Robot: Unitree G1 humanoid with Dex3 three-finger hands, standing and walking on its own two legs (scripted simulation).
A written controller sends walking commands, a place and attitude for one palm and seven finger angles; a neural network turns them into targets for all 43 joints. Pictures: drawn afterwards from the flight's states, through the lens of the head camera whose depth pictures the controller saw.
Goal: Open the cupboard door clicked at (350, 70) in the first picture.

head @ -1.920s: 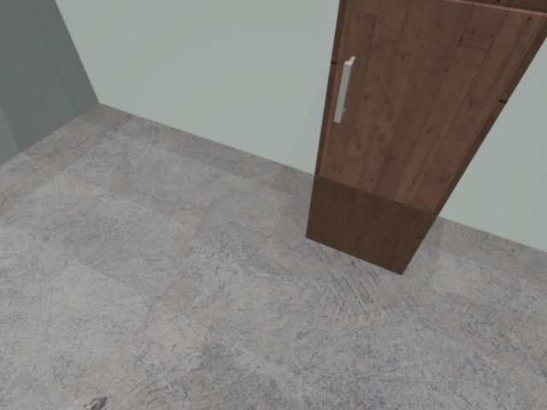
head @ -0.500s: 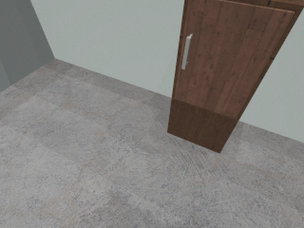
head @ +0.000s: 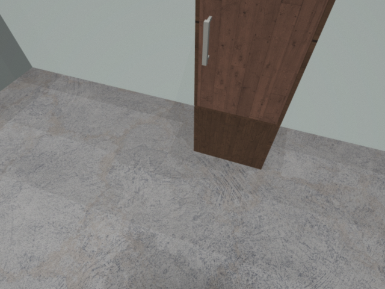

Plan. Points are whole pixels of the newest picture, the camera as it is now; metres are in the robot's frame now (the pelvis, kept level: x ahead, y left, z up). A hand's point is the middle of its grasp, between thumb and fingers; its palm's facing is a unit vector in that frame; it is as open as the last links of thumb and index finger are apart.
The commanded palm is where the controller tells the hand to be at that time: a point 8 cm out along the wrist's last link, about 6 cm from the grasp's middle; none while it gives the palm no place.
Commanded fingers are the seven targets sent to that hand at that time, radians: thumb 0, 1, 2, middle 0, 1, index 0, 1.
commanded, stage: turn to face it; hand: left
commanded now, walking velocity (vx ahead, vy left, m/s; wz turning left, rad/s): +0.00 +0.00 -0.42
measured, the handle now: (207, 41) +0.93 +0.00 +0.02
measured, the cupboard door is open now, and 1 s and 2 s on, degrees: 0 0 0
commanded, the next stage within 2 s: take the last steps up to it in 0.36 s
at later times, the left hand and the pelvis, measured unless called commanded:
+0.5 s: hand out of the picture +0.09 +0.22 -0.15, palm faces -0.19 -0.95 -0.24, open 7.4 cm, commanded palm none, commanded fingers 0.00 0.90 0.90 -0.20 -0.30 -0.20 -0.30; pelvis -0.04 +0.04 +0.01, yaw -13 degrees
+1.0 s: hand out of the picture +0.02 +0.23 -0.19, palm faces -0.17 -0.98 -0.13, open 7.4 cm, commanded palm none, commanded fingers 0.00 0.90 0.90 -0.20 -0.30 -0.20 -0.30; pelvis +0.06 +0.05 +0.00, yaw -15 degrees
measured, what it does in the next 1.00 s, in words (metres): steps on the spot: right foot, then left foot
